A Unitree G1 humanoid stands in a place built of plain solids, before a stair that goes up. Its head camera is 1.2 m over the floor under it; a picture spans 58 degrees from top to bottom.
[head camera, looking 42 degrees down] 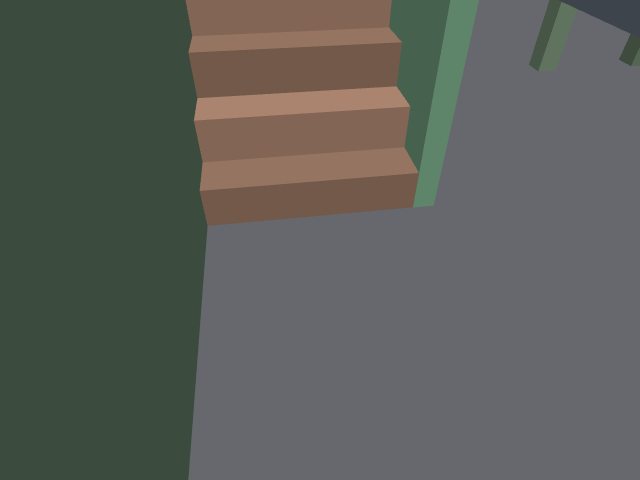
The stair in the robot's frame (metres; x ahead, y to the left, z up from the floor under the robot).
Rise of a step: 0.20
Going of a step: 0.22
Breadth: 0.91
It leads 8 degrees to the left of straight ahead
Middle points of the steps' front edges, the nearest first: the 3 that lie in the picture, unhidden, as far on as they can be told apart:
1.49 0.03 0.18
1.70 0.06 0.38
1.91 0.09 0.58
